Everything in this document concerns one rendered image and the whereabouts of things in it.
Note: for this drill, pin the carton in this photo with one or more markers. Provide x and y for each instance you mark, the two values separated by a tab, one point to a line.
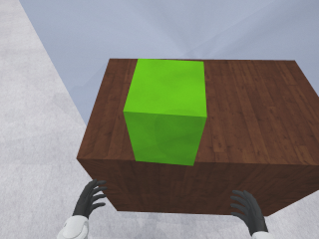
165	110

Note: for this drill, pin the right robot hand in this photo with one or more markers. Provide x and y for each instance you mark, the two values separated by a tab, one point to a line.
253	217

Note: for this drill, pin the left robot hand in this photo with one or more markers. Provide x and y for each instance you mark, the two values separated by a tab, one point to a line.
85	206

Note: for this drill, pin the robot left forearm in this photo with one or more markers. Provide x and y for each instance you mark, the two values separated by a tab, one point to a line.
75	227

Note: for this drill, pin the pedestal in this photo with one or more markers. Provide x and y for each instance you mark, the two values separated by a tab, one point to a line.
261	135

